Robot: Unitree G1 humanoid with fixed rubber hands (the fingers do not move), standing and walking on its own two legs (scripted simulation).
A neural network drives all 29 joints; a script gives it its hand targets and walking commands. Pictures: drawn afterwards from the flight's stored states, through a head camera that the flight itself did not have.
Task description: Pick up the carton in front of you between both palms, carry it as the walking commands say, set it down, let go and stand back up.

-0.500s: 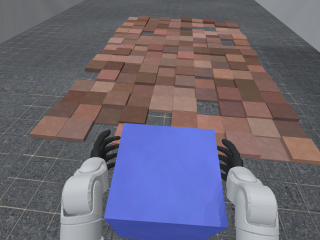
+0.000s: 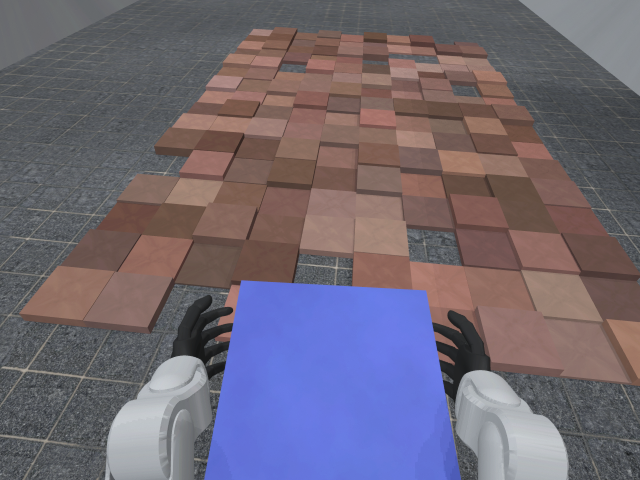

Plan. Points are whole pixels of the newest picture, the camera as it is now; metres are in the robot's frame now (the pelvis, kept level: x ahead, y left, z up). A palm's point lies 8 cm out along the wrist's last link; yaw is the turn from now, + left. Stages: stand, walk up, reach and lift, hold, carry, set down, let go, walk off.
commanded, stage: carry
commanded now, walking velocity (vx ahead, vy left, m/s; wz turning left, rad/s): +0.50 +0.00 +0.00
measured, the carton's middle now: (325, 412) +0.22 +0.01 +0.00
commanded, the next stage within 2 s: none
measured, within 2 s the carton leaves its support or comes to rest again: neither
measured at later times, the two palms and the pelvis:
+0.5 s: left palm (244, 150) +0.61 +0.16 +0.13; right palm (421, 163) +0.61 -0.15 +0.12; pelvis +0.31 +0.00 -0.01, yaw +2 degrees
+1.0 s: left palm (260, 64) +1.01 +0.18 +0.14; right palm (385, 72) +1.00 -0.13 +0.13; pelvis +0.65 +0.03 +0.00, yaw +1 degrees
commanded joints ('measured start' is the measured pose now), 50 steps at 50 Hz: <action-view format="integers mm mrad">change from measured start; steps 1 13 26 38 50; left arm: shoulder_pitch -356 -451 -972 -1156 -1184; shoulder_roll -722 -636 -518 -613 -679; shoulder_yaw -567 -565 -372 -381 -295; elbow -46 -101 87 261 224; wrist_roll -162 -141 -234 -211 -143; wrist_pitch -37 -51 -68 -84 -76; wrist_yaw -57 -26 78 25 56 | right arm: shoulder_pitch -422 -451 -1003 -1190 -1250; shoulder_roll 659 544 448 568 680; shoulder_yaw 567 539 348 323 391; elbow -183 -180 0 212 123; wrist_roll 186 190 212 153 247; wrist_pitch -33 -43 -58 -64 -79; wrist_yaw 46 51 -107 -70 -55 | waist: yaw -16 -18 61 66 -208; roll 40 138 -61 -127 51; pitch -124 22 -319 -223 -293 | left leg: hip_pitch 444 523 -249 -253 1091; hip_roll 298 169 5 1 287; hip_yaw -450 -117 -308 -153 -725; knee -423 -450 828 261 -36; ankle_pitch -57 237 -198 -2 893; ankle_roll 42 34 -20 -52 231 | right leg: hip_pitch -468 -525 365 254 -1226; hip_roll -38 37 -211 -100 145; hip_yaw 70 -91 425 92 163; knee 241 -237 -541 -526 976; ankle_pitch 172 466 384 620 -307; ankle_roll -49 -46 -246 -251 -101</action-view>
